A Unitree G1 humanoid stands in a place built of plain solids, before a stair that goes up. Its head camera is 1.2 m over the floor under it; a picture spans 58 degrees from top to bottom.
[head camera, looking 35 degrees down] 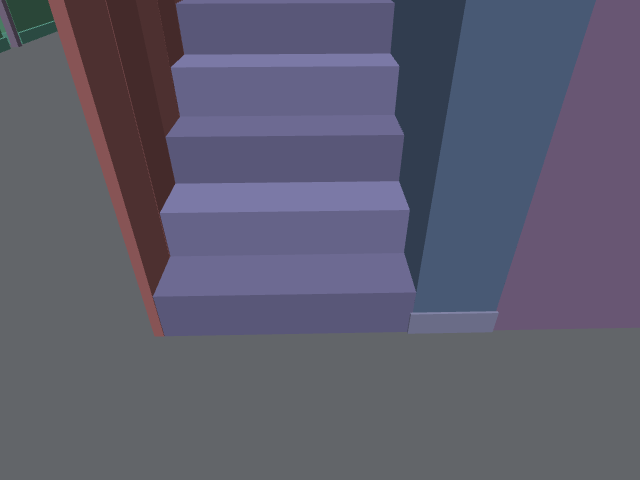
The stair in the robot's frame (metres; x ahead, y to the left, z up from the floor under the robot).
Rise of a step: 0.20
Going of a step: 0.23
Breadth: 0.90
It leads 1 degrees to the left of straight ahead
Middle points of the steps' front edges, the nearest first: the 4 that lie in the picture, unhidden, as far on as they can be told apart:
1.11 0.12 0.20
1.33 0.12 0.39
1.56 0.13 0.59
1.79 0.14 0.78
